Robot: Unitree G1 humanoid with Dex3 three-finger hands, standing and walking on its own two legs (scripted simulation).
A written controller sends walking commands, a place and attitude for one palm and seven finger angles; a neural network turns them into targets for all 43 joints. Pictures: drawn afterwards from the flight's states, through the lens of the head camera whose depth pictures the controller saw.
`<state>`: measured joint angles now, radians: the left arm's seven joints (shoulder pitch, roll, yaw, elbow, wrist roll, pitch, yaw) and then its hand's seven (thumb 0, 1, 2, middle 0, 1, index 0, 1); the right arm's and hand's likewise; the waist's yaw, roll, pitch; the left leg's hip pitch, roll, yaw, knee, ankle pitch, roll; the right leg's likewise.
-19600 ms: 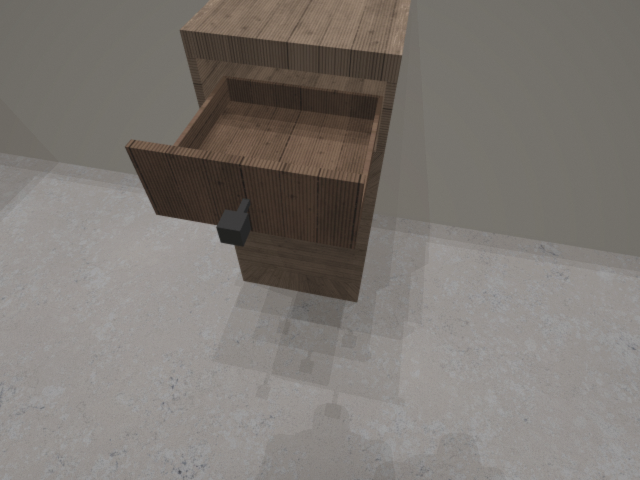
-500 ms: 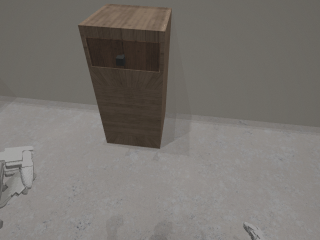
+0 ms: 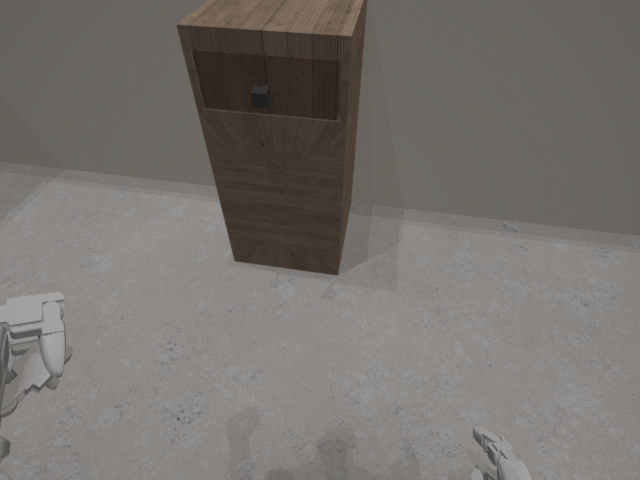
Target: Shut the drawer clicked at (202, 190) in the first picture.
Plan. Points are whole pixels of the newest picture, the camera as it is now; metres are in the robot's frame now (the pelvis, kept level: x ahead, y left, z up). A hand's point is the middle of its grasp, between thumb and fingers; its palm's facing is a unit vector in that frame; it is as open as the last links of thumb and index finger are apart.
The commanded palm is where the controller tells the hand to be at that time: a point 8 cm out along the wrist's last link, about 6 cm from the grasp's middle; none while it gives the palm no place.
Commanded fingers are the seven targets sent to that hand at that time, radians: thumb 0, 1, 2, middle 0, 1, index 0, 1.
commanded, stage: let the arm hang, fingers relaxed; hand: left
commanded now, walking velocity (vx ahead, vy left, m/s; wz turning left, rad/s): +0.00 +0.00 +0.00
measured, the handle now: (263, 93) +1.00 +0.21 +0.01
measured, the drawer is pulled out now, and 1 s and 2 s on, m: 0.00 0.00 0.00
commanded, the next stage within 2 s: look to check the result in 1.20 s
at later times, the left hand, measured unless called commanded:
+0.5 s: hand out of the picture +0.01 +0.21 -0.16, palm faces +0.02 -0.97 -0.23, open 3.6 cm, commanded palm none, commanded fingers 0.00 0.90 0.90 -0.56 -0.69 -0.56 -0.69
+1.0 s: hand out of the picture +0.05 +0.23 -0.16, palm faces +0.02 -0.97 -0.25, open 7.2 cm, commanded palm none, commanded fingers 0.00 0.90 0.90 -0.20 -0.30 -0.20 -0.30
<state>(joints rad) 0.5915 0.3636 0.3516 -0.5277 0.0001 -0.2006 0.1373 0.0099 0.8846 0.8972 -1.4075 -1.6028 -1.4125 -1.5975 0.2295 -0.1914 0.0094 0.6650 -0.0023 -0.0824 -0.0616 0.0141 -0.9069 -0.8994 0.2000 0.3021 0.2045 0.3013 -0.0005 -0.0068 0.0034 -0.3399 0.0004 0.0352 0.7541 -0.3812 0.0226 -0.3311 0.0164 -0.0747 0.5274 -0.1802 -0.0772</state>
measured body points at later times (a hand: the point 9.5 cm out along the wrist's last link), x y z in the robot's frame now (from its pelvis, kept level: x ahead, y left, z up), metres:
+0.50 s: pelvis -0.01 +0.01 +0.00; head +0.01 +0.02 +0.45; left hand +0.01 +0.27 -0.15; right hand +0.04 -0.24 -0.14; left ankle +0.01 +0.13 -0.73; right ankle +0.06 -0.08 -0.73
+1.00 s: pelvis +0.01 +0.03 +0.01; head +0.02 +0.02 +0.46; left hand +0.05 +0.28 -0.14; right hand +0.01 -0.20 -0.15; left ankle +0.01 +0.13 -0.73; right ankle +0.06 -0.08 -0.73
